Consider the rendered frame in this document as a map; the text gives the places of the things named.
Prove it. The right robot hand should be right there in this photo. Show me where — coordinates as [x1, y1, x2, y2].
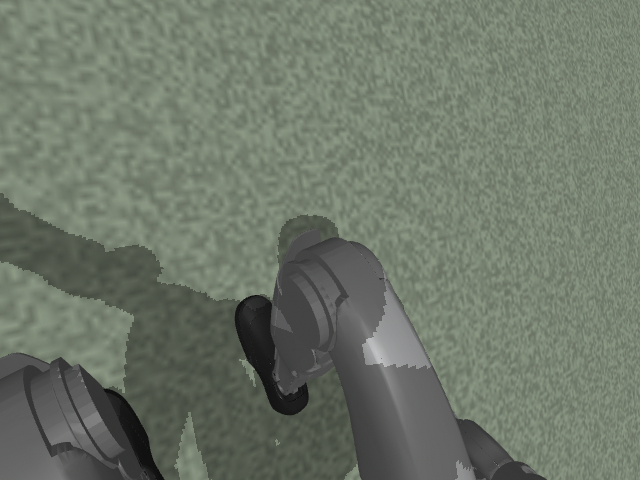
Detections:
[453, 412, 514, 480]

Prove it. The left robot foot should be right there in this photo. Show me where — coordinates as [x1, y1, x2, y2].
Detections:
[104, 389, 164, 480]

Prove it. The right robot foot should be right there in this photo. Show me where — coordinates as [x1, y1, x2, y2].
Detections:
[235, 295, 308, 415]

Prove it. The right robot arm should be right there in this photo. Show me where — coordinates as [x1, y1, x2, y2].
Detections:
[491, 461, 547, 480]

